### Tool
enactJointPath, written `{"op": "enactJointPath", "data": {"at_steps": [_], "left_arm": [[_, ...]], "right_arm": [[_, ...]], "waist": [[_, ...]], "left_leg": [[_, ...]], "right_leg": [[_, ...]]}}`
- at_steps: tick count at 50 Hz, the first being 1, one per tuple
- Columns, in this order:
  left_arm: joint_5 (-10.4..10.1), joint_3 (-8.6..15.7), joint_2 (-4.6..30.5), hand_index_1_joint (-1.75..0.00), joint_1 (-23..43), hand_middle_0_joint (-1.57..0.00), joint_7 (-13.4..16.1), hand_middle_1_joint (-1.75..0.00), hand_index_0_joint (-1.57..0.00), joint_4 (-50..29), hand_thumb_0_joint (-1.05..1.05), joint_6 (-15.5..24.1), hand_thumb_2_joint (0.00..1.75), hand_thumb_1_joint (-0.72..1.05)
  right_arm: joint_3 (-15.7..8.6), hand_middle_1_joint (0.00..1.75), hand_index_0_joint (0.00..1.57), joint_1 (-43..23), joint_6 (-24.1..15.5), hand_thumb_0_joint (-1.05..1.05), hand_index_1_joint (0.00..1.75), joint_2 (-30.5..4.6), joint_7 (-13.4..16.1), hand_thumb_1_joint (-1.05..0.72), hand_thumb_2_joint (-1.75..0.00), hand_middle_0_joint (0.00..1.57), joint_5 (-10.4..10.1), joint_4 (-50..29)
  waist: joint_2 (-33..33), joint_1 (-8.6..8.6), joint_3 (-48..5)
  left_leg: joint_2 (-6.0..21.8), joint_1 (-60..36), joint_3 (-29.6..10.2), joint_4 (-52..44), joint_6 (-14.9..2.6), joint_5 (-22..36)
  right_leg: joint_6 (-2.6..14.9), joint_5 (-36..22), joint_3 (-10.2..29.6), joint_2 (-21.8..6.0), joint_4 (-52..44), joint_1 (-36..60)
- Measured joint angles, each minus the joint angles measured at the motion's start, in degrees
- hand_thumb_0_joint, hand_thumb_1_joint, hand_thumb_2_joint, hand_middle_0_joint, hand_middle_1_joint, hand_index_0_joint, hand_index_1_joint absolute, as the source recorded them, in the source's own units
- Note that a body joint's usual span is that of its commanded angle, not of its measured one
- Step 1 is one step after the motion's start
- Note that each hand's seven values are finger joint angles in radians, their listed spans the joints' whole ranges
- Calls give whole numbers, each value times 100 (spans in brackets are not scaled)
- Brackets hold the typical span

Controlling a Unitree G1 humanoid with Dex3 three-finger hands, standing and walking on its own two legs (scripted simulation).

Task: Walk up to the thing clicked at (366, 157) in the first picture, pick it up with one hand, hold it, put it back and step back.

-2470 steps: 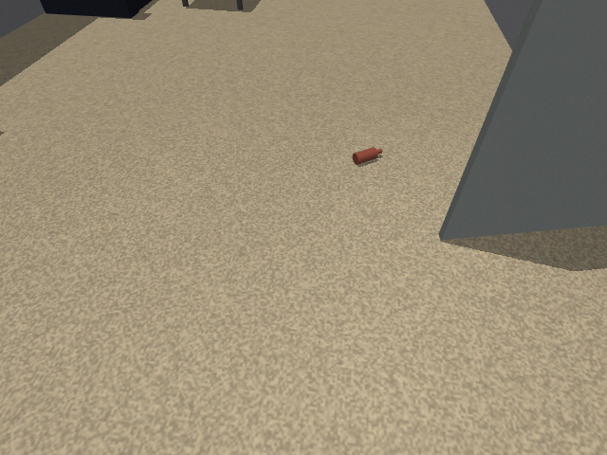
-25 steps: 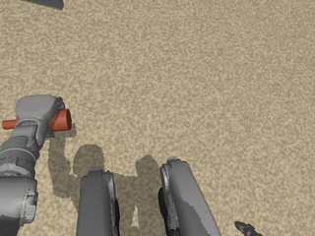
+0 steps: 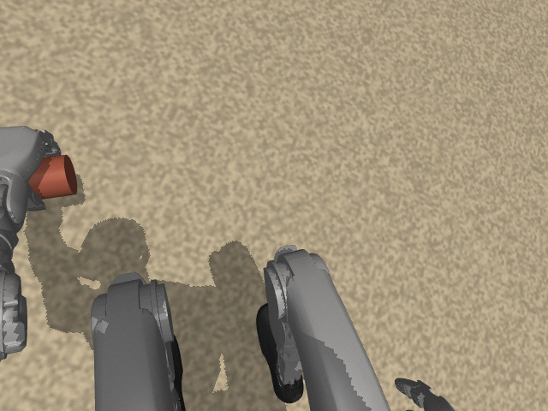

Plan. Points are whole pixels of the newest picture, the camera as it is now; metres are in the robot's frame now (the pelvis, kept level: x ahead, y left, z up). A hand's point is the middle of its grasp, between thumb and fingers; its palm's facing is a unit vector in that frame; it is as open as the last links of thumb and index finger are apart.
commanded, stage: crouch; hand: left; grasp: from above
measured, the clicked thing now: (8, 182) +0.47 +0.31 -0.21
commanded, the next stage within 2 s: lower in 0.40 s
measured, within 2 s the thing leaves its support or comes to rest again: neither
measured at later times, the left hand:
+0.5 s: hand (34, 180) +0.48 +0.29 -0.23, palm faces -0.47 -0.05 -0.88, open 8.8 cm
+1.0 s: hand (49, 184) +0.49 +0.28 -0.28, palm faces -0.47 -0.07 -0.88, open 8.8 cm
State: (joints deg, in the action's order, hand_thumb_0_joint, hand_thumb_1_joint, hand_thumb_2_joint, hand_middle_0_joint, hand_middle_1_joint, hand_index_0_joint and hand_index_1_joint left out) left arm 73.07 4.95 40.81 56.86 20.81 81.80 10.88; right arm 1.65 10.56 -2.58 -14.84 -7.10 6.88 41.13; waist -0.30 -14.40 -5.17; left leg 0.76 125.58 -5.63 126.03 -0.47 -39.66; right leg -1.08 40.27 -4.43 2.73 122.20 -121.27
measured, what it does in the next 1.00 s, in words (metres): lowers itself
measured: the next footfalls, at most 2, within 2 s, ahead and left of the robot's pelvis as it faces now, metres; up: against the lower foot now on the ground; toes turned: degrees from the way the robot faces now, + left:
none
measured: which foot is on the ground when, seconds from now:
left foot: down 0.00-1.00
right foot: down 0.00-1.00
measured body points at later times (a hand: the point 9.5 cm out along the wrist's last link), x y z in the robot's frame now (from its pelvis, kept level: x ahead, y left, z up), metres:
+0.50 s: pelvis -0.01 +0.00 -0.05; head +0.26 +0.07 +0.31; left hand +0.50 +0.29 -0.18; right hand +0.02 -0.27 -0.14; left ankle +0.07 +0.12 -0.36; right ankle +0.08 -0.12 -0.36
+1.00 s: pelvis +0.00 +0.00 -0.07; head +0.28 +0.08 +0.27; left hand +0.51 +0.29 -0.23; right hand +0.02 -0.27 -0.16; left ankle +0.07 +0.12 -0.36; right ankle +0.08 -0.12 -0.36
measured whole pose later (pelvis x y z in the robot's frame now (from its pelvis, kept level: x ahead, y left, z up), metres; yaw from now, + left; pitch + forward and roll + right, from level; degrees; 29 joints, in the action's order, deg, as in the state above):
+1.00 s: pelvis +0.00 +0.00 -0.07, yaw -5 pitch +34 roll -11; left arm 74.6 6.9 52.1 61.0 23.5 87.8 13.5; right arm 10.3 7.6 -2.9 -16.4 -8.3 9.2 38.6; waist 3.5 -18.3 3.4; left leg 1.0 135.4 -10.2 140.8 -0.2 -40.5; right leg -1.5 39.6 -8.4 4.0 134.1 -129.9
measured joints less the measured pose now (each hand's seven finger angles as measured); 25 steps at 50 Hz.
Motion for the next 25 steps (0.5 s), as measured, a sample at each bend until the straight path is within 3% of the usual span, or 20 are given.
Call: {"op": "enactJointPath", "data": {"at_steps": [12, 25], "left_arm": [[74, 150, 396, -26, 149, -87, -7, -28, -88, 195, 0, 124, 23, 19], [79, 88, 661, -24, 301, -88, -24, -26, -89, 282, 0, 78, 21, 20]], "right_arm": [[276, 30, 20, 70, 51, 0, 30, -33, -55, -92, -90, 20, 66, -12], [474, 30, 20, -52, 27, 0, 30, -62, -58, -91, -90, 20, 89, -75]], "waist": [[81, -151, 267], [163, -231, 428]], "left_leg": [[32, 377, -128, 513, 20, 3], [20, 643, -216, 865, 12, 2]], "right_leg": [[1, -56, -116, 56, 443, -365], [-21, -68, -196, 67, 728, -581]]}}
